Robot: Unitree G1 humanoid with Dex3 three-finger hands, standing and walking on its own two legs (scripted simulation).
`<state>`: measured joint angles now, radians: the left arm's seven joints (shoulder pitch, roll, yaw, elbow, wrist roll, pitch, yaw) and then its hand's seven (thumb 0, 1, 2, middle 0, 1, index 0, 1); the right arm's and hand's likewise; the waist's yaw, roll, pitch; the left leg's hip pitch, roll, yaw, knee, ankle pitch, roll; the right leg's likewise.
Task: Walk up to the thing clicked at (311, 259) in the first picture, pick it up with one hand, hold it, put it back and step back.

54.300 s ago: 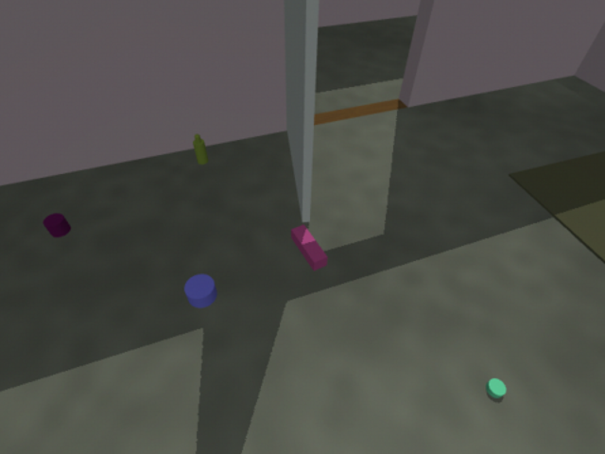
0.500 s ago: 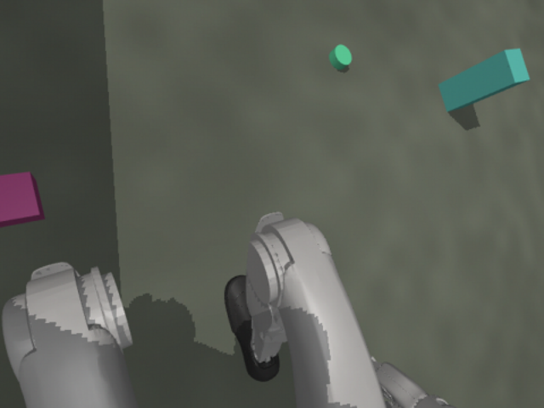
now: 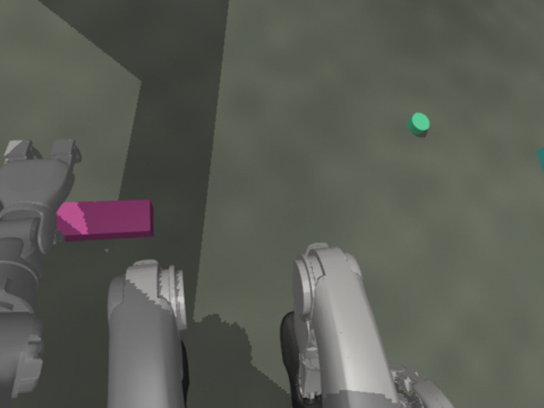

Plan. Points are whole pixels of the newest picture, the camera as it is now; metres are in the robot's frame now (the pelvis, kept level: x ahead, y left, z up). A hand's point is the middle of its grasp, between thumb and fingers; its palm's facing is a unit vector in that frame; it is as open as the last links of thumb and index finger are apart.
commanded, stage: go down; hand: left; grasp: from above
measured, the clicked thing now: (96, 221) +0.42 +0.29 -0.30
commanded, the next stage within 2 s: none
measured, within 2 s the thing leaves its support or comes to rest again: neither
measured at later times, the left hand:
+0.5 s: hand out of the picture +0.38 +0.33 +0.02, palm faces -0.43 -0.03 -0.90, open 13.5 cm
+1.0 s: hand out of the picture +0.38 +0.34 +0.11, palm faces -0.44 -0.04 -0.90, open 13.5 cm
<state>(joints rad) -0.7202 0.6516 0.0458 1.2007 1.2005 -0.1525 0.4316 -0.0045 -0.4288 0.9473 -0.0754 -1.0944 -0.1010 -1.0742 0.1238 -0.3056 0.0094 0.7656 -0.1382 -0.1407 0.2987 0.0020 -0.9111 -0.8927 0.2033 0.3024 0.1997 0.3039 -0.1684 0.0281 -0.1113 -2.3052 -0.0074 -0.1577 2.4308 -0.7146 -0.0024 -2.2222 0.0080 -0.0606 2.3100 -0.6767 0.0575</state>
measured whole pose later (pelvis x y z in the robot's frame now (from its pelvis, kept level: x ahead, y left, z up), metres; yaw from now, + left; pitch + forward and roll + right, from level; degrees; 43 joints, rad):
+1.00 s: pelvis +0.00 +0.00 +0.18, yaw +5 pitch +31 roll -5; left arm -0.58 0.68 0.04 0.87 1.09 -0.28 0.05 0.00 -0.39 0.89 -0.08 -1.09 -0.12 -1.06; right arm 0.19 -0.27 -0.02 0.69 0.00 0.01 0.00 0.00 -0.91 -0.89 0.21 0.30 0.20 0.30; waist -0.10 0.05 -0.18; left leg -1.74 0.01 -0.07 1.82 -0.62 0.01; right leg -1.69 -0.01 -0.02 1.74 -0.59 0.05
